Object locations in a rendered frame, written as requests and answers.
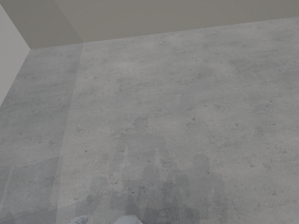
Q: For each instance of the left robot hand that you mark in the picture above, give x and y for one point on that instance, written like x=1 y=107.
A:
x=79 y=220

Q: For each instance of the robot left thigh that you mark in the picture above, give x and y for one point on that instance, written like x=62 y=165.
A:
x=128 y=220

